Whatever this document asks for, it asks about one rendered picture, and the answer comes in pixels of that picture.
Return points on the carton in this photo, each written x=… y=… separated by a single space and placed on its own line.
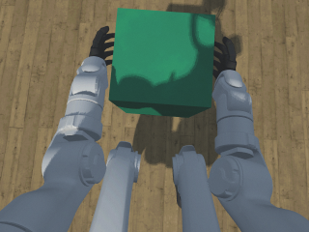
x=162 y=62

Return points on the right robot hand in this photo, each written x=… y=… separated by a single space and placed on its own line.
x=227 y=59

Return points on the robot right forearm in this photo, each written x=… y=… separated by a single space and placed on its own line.
x=234 y=119

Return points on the right robot upper arm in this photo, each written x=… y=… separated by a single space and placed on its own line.
x=244 y=188

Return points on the robot left shin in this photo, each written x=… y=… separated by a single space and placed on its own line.
x=113 y=152

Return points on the left robot upper arm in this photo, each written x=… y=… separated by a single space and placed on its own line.
x=69 y=169

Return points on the robot left thigh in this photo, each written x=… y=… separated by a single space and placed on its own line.
x=112 y=210

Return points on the left robot hand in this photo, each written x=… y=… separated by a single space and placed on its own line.
x=99 y=45

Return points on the robot left forearm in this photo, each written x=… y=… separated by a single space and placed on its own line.
x=85 y=104

